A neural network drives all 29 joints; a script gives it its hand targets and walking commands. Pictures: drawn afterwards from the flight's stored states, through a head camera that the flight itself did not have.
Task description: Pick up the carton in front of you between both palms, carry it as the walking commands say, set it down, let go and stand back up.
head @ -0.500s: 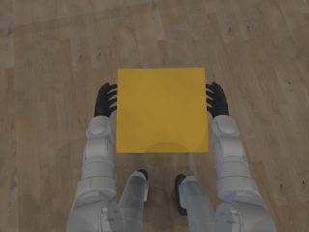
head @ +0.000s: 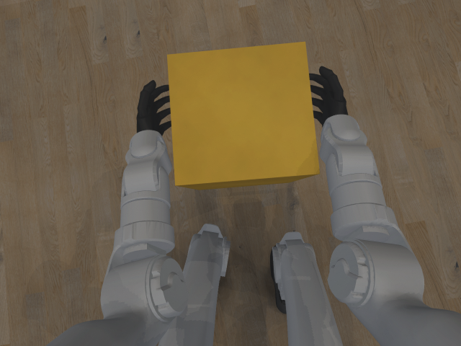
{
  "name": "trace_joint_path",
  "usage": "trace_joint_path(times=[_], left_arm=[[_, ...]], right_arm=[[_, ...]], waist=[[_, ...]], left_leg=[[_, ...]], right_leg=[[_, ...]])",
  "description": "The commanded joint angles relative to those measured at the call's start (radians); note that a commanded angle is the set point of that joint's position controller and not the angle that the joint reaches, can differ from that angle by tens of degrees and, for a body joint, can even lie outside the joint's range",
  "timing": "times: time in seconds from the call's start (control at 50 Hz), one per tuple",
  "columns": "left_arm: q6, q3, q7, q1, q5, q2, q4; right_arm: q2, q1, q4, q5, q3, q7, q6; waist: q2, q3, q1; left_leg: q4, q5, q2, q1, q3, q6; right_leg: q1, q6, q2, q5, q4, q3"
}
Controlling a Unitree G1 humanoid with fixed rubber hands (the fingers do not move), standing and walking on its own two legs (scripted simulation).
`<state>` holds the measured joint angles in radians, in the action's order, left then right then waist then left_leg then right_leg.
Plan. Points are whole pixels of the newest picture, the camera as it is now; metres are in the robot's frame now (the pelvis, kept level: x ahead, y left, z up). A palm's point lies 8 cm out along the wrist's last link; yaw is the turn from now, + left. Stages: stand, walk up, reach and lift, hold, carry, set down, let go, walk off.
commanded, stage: set down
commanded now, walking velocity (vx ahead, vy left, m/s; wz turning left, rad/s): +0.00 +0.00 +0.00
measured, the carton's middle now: (240, 132) +0.46 +0.04 -0.16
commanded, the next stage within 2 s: none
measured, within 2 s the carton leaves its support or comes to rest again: rests again in 1.36 s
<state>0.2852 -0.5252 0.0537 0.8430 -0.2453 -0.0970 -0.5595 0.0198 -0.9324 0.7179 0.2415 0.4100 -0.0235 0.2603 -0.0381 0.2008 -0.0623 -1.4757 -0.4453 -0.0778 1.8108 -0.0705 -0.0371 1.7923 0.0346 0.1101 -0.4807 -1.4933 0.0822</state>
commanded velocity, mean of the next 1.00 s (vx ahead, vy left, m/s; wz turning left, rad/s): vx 0.00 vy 0.00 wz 0.00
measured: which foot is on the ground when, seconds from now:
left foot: down 0.00-1.00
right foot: down 0.00-1.00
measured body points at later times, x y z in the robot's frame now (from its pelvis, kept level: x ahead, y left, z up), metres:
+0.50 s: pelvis -0.03 -0.01 -0.12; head +0.30 -0.01 +0.19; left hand +0.46 +0.21 -0.24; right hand +0.53 -0.09 -0.25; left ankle +0.09 +0.12 -0.53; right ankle +0.08 -0.12 -0.53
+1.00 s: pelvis -0.02 -0.01 -0.18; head +0.34 +0.00 +0.09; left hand +0.48 +0.22 -0.34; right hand +0.55 -0.08 -0.34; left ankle +0.09 +0.12 -0.53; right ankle +0.08 -0.12 -0.53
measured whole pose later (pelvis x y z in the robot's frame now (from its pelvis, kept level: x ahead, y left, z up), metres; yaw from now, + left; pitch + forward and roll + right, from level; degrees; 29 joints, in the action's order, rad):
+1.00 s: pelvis -0.02 -0.01 -0.18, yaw +1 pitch +43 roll +2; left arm 0.21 -0.49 0.13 1.20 -0.04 0.08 -0.77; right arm -0.22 -1.42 1.05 0.05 0.14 -0.11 0.20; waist -0.02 -0.19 -0.11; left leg -2.11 -0.58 -0.10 2.27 -0.05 -0.08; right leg 2.27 0.05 0.16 -0.62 -2.15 0.06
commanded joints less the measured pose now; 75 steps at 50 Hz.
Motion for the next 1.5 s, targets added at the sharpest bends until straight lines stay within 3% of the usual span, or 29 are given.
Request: trace_joint_path(times=[0.0, 0.26, 0.48, 0.7, 0.74, 0.84, 0.96, 1.2, 1.48], left_arm=[[-0.016, 0.565, -0.219, 0.627, 0.137, -0.875, -0.062], [-0.023, 0.507, -0.214, 0.803, 0.176, -0.771, -0.078], [-0.032, 0.448, -0.225, 0.942, 0.195, -0.680, -0.099], [-0.065, 0.494, -0.215, 1.067, 0.278, -0.606, -0.075], [-0.072, 0.525, -0.211, 1.112, 0.306, -0.614, -0.049], [-0.085, 0.569, -0.211, 1.087, 0.338, -0.631, -0.053], [-0.090, 0.515, -0.217, 1.015, 0.299, -0.631, -0.136], [-0.123, 0.449, -0.208, 1.056, 0.268, -0.530, -0.166], [-0.135, 0.364, -0.217, 1.021, 0.226, -0.444, -0.257]], right_arm=[[0.924, -0.572, 0.049, -0.123, -0.495, 0.190, -0.024], [0.846, -0.743, 0.104, -0.153, -0.488, 0.133, -0.028], [0.759, -0.878, 0.172, -0.167, -0.470, 0.113, -0.035], [0.680, -0.995, 0.192, -0.250, -0.541, 0.109, -0.063], [0.696, -1.038, 0.148, -0.278, -0.568, 0.110, -0.071], [0.713, -0.982, 0.161, -0.293, -0.586, 0.116, -0.086], [0.692, -0.926, 0.243, -0.262, -0.538, 0.133, -0.095], [0.604, -0.986, 0.280, -0.281, -0.511, 0.133, -0.125], [0.496, -0.949, 0.380, -0.246, -0.449, 0.143, -0.134]], waist=[[-0.009, 0.949, -0.038], [-0.047, 0.951, -0.069], [-0.077, 0.917, -0.102], [-0.082, 0.927, -0.127], [-0.068, 0.957, -0.125], [-0.062, 0.894, -0.117], [-0.063, 0.731, -0.106], [-0.063, 0.586, -0.125], [-0.056, 0.396, -0.104]], left_leg=[[0.055, 0.306, -0.081, -0.563, 0.113, -0.024], [-0.140, 0.252, -0.079, -0.340, 0.154, -0.033], [-0.286, 0.220, -0.060, -0.188, 0.180, -0.037], [-0.430, 0.283, -0.038, -0.187, 0.185, -0.041], [-0.445, 0.293, -0.039, -0.201, 0.183, -0.040], [-0.487, 0.397, -0.044, -0.216, 0.174, -0.038], [-0.504, 0.343, -0.045, -0.141, 0.163, -0.034], [-0.530, 0.269, -0.035, -0.049, 0.157, -0.016], [-0.555, 0.212, -0.031, 0.034, 0.141, -0.004]], right_leg=[[-0.374, -0.003, 0.085, 0.224, 0.071, -0.111], [-0.283, -0.001, 0.087, 0.190, -0.109, -0.119], [-0.210, -0.007, 0.080, 0.168, -0.253, -0.122], [-0.171, -0.014, 0.063, 0.216, -0.414, -0.129], [-0.148, -0.018, 0.063, 0.216, -0.434, -0.133], [-0.127, -0.022, 0.063, 0.301, -0.481, -0.129], [-0.011, -0.031, 0.063, 0.242, -0.490, -0.124], [0.051, -0.041, 0.060, 0.186, -0.507, -0.098], [0.110, -0.053, 0.049, 0.147, -0.525, -0.073]])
